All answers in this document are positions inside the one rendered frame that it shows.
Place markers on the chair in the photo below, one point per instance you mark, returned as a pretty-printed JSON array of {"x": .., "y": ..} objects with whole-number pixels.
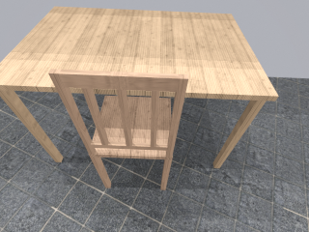
[{"x": 126, "y": 127}]

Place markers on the table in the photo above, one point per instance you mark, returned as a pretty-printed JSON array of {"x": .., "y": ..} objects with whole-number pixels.
[{"x": 209, "y": 47}]

